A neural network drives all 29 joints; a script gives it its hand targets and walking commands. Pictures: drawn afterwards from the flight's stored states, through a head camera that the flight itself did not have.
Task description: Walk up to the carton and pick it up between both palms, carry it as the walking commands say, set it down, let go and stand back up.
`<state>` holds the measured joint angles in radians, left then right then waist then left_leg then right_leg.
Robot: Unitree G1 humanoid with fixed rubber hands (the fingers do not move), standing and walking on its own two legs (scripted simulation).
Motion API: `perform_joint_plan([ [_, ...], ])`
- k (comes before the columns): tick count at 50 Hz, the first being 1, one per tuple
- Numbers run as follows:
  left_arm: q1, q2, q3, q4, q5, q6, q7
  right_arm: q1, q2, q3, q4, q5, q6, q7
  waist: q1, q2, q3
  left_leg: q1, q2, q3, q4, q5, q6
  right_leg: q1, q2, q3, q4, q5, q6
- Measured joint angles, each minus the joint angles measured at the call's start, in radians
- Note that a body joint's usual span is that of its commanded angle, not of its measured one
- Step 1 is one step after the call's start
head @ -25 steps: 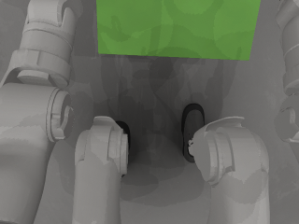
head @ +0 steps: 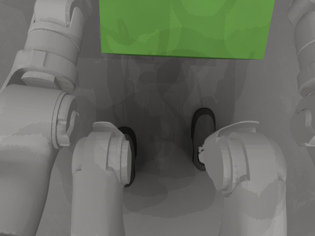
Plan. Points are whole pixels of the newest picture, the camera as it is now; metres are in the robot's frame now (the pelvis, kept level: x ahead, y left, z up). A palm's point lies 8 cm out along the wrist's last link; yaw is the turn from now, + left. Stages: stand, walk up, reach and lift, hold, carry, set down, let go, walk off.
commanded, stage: reach and lift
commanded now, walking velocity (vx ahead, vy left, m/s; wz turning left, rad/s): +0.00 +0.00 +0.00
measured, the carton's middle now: out of the picture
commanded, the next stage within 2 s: none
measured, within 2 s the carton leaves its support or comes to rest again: leaves its support in 1.12 s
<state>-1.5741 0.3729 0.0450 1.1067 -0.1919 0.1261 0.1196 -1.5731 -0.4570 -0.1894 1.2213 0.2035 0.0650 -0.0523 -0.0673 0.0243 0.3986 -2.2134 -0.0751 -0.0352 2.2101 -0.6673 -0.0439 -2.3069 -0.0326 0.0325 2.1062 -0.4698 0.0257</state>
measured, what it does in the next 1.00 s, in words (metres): stands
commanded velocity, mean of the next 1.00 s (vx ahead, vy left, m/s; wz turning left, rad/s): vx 0.00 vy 0.00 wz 0.00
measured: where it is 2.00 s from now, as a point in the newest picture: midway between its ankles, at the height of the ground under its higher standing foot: (163, 157)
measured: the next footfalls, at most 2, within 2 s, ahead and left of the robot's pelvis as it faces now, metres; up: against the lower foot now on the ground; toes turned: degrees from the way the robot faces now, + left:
none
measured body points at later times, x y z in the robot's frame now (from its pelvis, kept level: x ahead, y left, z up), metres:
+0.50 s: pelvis +0.00 +0.00 +0.00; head +0.39 -0.02 +0.22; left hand +0.59 +0.11 -0.18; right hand +0.57 -0.22 -0.18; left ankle +0.09 +0.12 -0.34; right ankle +0.14 -0.13 -0.34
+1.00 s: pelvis +0.01 +0.00 -0.01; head +0.39 -0.02 +0.23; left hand +0.59 +0.11 -0.18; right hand +0.57 -0.22 -0.18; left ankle +0.09 +0.12 -0.34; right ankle +0.14 -0.13 -0.34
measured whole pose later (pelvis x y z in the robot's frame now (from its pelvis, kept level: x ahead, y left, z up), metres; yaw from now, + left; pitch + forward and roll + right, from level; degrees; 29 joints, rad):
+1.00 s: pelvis +0.01 +0.00 -0.01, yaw +3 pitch +39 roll +0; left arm -1.50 0.25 0.21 0.95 -0.06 0.22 0.11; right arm -1.46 -0.35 -0.31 0.96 0.03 0.23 0.01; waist -0.09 0.06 0.38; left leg -2.23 -0.13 -0.04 2.24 -0.68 -0.06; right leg -2.30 -0.03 0.05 2.16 -0.54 0.04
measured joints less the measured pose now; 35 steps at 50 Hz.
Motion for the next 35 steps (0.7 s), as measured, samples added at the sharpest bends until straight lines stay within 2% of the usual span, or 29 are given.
perform_joint_plan([
  [25,-0.042,-0.041,-0.008,0.026,0.009,-0.013,0.031,-0.031,0.075,0.013,-0.019,-0.047,-0.006,-0.040,-0.006,0.019,0.030,0.012,-0.025,-0.003,-0.014,0.012,-0.009,0.023,-0.002,0.010,0.001,-0.014,0.005],
  [30,-0.048,-0.057,0.061,0.022,0.071,0.011,0.022,-0.028,0.084,-0.027,-0.049,-0.101,0.033,-0.024,-0.018,0.029,0.036,0.012,-0.040,-0.001,-0.011,0.016,-0.010,0.028,-0.006,0.017,0.012,-0.022,0.010],
  [35,-0.021,-0.081,0.121,-0.033,0.112,0.050,-0.004,0.015,0.094,-0.085,-0.130,-0.148,0.087,0.018,-0.023,0.031,0.032,0.006,-0.051,-0.003,0.009,0.009,-0.012,0.025,-0.009,0.019,0.035,-0.036,0.011],
])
